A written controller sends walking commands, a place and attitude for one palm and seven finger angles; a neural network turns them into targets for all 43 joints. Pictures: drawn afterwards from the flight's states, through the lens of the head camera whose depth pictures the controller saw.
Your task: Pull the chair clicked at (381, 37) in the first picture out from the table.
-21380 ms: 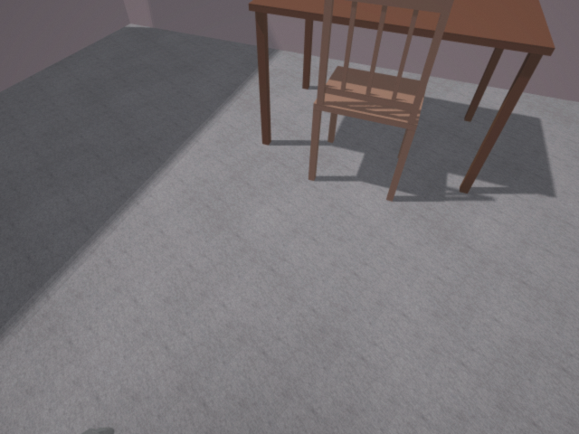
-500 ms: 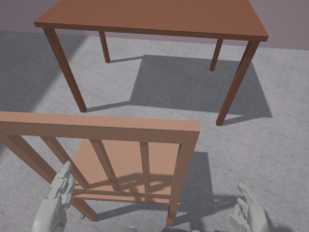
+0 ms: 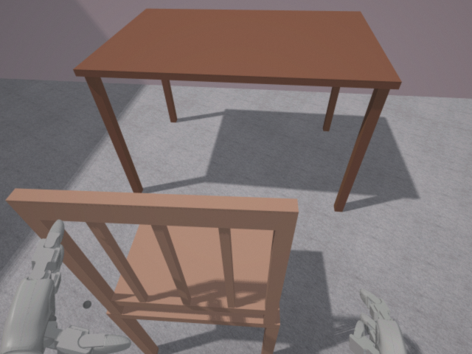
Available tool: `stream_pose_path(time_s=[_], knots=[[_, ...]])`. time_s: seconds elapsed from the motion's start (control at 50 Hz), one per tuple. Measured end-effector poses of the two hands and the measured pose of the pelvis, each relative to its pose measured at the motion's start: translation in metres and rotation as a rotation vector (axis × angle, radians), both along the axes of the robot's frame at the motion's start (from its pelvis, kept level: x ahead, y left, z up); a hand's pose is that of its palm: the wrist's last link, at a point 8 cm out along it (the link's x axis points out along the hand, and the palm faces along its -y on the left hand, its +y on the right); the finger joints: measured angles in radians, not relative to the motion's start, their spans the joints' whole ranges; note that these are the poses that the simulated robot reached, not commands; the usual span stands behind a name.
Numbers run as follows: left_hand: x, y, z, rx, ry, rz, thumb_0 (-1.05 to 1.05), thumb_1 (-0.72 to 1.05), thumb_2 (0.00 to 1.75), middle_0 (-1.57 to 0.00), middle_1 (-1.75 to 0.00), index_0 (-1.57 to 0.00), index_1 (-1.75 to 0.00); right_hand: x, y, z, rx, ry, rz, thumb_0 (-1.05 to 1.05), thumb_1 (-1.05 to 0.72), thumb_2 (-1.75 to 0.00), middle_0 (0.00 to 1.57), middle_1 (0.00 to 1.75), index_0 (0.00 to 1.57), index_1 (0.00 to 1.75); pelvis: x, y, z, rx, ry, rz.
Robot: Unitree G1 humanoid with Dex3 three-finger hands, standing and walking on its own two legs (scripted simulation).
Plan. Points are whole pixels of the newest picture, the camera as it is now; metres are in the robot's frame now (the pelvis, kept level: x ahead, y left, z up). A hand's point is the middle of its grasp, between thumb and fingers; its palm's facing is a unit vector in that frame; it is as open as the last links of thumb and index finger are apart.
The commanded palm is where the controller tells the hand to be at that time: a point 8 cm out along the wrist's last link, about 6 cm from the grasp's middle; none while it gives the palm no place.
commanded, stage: draw the hand back to the body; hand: left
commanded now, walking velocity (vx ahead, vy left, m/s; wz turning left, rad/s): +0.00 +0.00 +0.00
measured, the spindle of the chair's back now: (175, 268) +0.28 +0.16 -0.04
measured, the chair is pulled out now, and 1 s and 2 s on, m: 0.56 0.55 0.55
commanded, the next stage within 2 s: step back with the hand held close in 0.90 s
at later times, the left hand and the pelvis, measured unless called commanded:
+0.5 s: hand (51, 250) +0.20 +0.26 +0.16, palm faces +0.44 -0.76 -0.47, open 9.7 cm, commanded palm +0.16 +0.30 +0.21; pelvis +0.03 -0.01 +0.03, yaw +0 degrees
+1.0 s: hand (60, 223) +0.22 +0.24 +0.20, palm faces +0.45 -0.76 -0.47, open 7.4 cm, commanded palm +0.17 +0.28 +0.21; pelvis +0.02 -0.02 +0.04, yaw -1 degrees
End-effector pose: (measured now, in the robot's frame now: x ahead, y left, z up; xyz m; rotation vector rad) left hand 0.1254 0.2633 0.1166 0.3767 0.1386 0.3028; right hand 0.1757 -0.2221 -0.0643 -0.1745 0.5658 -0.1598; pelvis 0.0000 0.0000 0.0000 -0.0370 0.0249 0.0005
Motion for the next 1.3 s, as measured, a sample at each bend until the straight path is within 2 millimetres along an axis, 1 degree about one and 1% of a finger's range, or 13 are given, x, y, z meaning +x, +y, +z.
stream_pose_path(time_s=[0.08,0.22,0.36,0.48,0.56,0.66,0.78,0.86,0.98,1.06,1.16,1.24,1.3], knots=[[0.004,0.006,0.014,0.046,-0.024,0.054,-0.01,-0.19,0.37,-0.05,-0.07,-0.05,-0.07,0.001,0.004,0.002,-0.004,0.03,0.024,0.01,-0.9,-0.9,0.2,0.3,0.2,0.3,0.004,0.001,0.008,0.005,-0.03,0.004],[0.021,0.013,0.043,0.104,-0.092,0.078,0.0,0.05,0.49,-0.09,-0.12,-0.09,-0.12,0.007,0.007,0.005,0.008,0.06,0.045,0.01,-0.9,-0.9,0.2,0.3,0.2,0.3,0.014,0.001,0.019,0.018,-0.061,-0.003],[0.026,0.02,0.052,0.124,-0.067,0.111,0.0,0.3,0.61,-0.15,-0.2,-0.13,-0.18,0.019,0.004,0.01,0.003,0.068,0.066,0.01,-0.9,-0.9,0.2,0.3,0.2,0.3,0.023,-0.001,0.027,0.023,-0.08,-0.006],[0.028,0.026,0.067,0.151,-0.093,0.155,0.01,0.52,0.72,-0.22,-0.26,-0.16,-0.22,0.032,0.001,0.013,-0.01,0.062,0.103,0.01,-0.9,-0.9,0.2,0.3,0.2,0.3,0.027,-0.005,0.031,0.028,-0.095,0.0],[0.031,0.029,0.085,0.182,-0.159,0.18,0.01,0.66,0.79,-0.25,-0.3,-0.18,-0.25,0.039,0.0,0.015,-0.01,0.052,0.125,0.01,-0.9,-0.9,0.2,0.3,0.2,0.3,0.028,-0.008,0.032,0.03,-0.104,0.002],[0.042,0.022,0.111,0.21,-0.29,0.164,0.01,0.79,0.85,-0.24,-0.31,-0.19,-0.28,0.044,-0.001,0.017,0.012,0.046,0.121,0.01,-0.9,-0.9,0.2,0.3,0.2,0.3,0.029,-0.012,0.034,0.033,-0.106,-0.001],[0.054,0.013,0.104,0.189,-0.263,0.109,0.01,0.86,0.89,-0.22,-0.3,-0.2,-0.29,0.038,-0.011,0.018,0.033,0.062,0.068,0.01,-0.9,-0.9,0.2,0.3,0.2,0.3,0.028,-0.016,0.035,0.033,-0.099,-0.018],[0.053,0.008,0.099,0.185,-0.229,0.086,0.01,0.88,0.89,-0.21,-0.3,-0.21,-0.3,0.027,-0.02,0.014,0.024,0.087,0.04,0.01,-0.9,-0.9,0.2,0.3,0.2,0.3,0.027,-0.017,0.035,0.031,-0.1,-0.024],[0.047,0.009,0.101,0.201,-0.234,0.092,0.02,0.89,0.9,-0.21,-0.3,-0.21,-0.3,0.012,-0.028,0.007,0.008,0.132,0.015,0.01,-0.91,-0.9,0.2,0.3,0.2,0.3,0.025,-0.017,0.035,0.03,-0.104,-0.025],[0.047,0.011,0.103,0.199,-0.248,0.097,0.02,0.89,0.9,-0.21,-0.3,-0.21,-0.3,0.006,-0.029,0.005,0.007,0.146,0.009,0.01,-0.91,-0.9,0.2,0.3,0.2,0.3,0.022,-0.016,0.035,0.029,-0.104,-0.027],[0.057,0.017,0.112,0.24,-0.28,0.058,0.02,0.89,0.9,-0.21,-0.3,-0.21,-0.3,-0.002,-0.029,0.008,0.012,0.156,-0.019,0.01,-0.91,-0.9,0.2,0.3,0.2,0.3,0.012,-0.012,0.037,0.031,-0.074,-0.049],[0.06,0.014,0.105,0.254,-0.228,-0.006,0.02,0.89,0.9,-0.2,-0.3,-0.21,-0.3,-0.012,-0.027,0.012,0.017,0.156,-0.065,0.01,-0.91,-0.9,0.2,0.3,0.2,0.3,0.004,-0.004,0.038,0.04,-0.053,-0.068],[0.055,0.013,0.1,0.263,-0.194,-0.048,0.02,0.89,0.9,-0.21,-0.3,-0.21,-0.3,-0.021,-0.025,0.015,0.016,0.16,-0.095,0.01,-0.91,-0.9,0.2,0.3,0.2,0.3,-0.002,0.0,0.038,0.045,-0.045,-0.076]])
